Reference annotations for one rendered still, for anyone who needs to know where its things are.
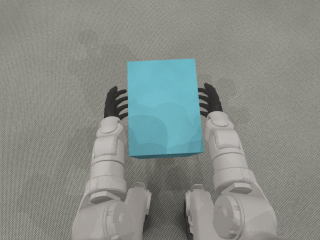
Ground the robot left forearm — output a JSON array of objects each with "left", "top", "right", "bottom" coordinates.
[{"left": 71, "top": 116, "right": 127, "bottom": 240}]

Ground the carton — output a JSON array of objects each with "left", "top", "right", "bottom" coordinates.
[{"left": 127, "top": 58, "right": 204, "bottom": 159}]

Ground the right robot foot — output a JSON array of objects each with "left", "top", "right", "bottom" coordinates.
[{"left": 184, "top": 199, "right": 194, "bottom": 240}]

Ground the right robot upper arm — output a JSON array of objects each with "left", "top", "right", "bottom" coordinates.
[{"left": 212, "top": 192, "right": 298, "bottom": 240}]

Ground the robot right hand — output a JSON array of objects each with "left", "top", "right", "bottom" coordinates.
[{"left": 197, "top": 83, "right": 223, "bottom": 118}]

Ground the robot right forearm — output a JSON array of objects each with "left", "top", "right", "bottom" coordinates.
[{"left": 204, "top": 111, "right": 277, "bottom": 223}]

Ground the robot left hand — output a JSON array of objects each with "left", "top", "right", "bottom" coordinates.
[{"left": 104, "top": 86, "right": 128, "bottom": 120}]

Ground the robot right thigh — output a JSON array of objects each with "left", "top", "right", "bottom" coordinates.
[{"left": 185, "top": 189, "right": 225, "bottom": 240}]

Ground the left robot upper arm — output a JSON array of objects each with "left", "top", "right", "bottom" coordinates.
[{"left": 72, "top": 199, "right": 135, "bottom": 240}]

